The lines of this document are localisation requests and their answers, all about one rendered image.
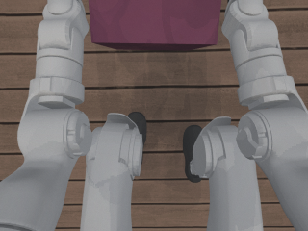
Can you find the robot left forearm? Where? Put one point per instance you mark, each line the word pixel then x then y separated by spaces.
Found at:
pixel 59 59

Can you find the robot right forearm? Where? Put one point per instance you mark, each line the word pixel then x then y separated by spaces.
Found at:
pixel 257 57

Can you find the carton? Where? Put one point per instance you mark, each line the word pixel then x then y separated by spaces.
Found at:
pixel 167 25

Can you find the left robot foot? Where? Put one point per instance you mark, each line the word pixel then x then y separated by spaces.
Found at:
pixel 141 123

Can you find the robot left shin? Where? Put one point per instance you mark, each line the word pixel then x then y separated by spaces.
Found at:
pixel 111 118

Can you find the left robot upper arm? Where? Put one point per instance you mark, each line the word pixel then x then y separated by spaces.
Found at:
pixel 51 141

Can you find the right robot upper arm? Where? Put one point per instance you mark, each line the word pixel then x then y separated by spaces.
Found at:
pixel 277 140

